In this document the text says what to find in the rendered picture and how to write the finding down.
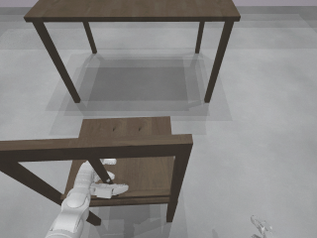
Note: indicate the chair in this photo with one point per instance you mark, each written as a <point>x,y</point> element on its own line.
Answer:
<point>150,160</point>

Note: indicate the table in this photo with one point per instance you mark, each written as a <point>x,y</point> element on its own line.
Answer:
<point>93,11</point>

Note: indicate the robot left forearm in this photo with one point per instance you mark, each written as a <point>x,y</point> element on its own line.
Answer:
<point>74,212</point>

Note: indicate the left robot hand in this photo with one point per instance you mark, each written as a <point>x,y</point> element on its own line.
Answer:
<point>87,177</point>

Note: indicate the right robot hand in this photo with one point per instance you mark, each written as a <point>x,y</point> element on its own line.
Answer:
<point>264,228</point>

